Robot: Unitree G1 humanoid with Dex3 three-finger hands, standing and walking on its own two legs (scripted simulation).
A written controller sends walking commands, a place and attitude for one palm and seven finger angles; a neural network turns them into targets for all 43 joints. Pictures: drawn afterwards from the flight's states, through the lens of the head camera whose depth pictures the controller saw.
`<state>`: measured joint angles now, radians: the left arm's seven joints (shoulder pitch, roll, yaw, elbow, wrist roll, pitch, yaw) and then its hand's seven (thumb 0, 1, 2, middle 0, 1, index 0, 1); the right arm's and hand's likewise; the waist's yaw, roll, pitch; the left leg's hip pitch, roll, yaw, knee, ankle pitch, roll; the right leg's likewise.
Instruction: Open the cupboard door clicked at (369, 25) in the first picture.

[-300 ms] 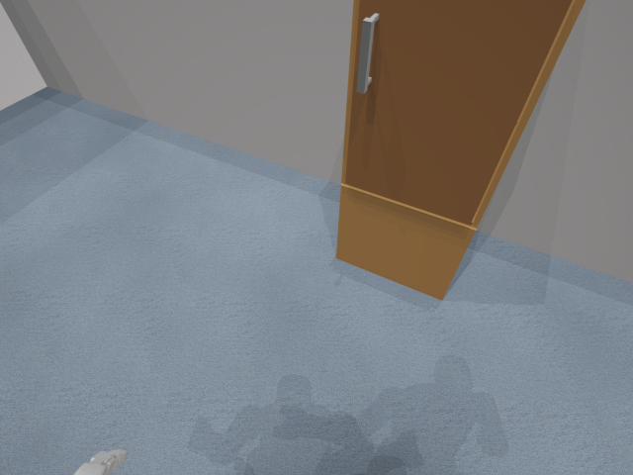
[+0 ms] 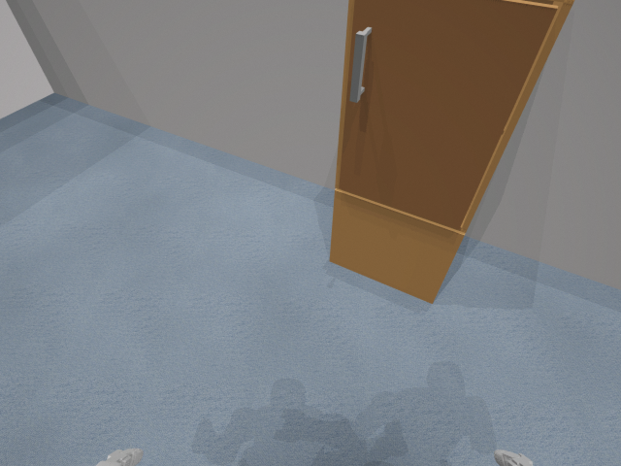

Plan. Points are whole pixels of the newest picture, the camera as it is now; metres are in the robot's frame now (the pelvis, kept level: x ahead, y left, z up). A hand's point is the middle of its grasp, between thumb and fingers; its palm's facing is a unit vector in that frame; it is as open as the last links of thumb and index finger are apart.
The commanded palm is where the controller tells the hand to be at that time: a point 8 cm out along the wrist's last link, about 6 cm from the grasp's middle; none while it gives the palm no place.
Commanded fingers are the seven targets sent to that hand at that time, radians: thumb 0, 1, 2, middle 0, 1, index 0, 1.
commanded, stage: stand and wait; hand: left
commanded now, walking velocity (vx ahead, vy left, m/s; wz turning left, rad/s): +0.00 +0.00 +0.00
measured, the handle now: (361, 65) +0.95 -0.06 +0.08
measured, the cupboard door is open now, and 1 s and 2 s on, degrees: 0 0 0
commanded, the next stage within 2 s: look at it before walking up in 0.52 s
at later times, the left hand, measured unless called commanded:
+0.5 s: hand out of the picture +0.05 +0.24 -0.15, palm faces -0.02 -0.94 -0.35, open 7.4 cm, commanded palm none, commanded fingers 0.00 0.90 0.90 -0.20 -0.30 -0.20 -0.30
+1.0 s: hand out of the picture +0.05 +0.24 -0.15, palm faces -0.03 -0.94 -0.34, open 7.4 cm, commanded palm none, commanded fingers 0.00 0.90 0.90 -0.20 -0.30 -0.20 -0.30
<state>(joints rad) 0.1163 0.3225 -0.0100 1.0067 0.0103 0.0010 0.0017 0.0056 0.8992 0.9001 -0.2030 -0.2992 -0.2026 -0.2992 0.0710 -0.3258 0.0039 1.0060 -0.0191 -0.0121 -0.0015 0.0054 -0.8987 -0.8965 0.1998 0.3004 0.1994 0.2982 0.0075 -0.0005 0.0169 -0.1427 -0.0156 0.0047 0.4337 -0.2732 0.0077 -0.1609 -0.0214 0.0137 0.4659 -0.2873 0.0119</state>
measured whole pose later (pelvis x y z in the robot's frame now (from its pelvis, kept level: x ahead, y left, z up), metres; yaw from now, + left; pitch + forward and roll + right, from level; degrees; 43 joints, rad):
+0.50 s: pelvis -0.02 -0.01 +0.00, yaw +0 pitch -2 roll +0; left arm 0.14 0.34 0.00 1.09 0.01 -0.01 0.00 0.01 0.90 0.90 -0.20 -0.30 -0.20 -0.30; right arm 0.13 -0.35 0.00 1.11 -0.01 0.00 0.00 0.01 -0.90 -0.90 0.20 0.30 0.20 0.30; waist 0.00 0.01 0.04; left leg -0.13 0.01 0.00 0.37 -0.22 -0.01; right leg -0.14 0.00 0.01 0.40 -0.23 -0.01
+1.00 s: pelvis -0.03 -0.01 +0.01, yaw +0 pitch -2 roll +0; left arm 0.14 0.34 0.00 1.09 0.01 -0.01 0.00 0.01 0.90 0.90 -0.20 -0.30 -0.20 -0.30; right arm 0.12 -0.34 0.01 1.11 -0.01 -0.01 0.00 0.01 -0.90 -0.90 0.20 0.30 0.20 0.30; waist 0.00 0.00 0.03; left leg -0.13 0.01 0.00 0.36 -0.20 -0.01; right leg -0.14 0.00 0.01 0.38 -0.20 0.00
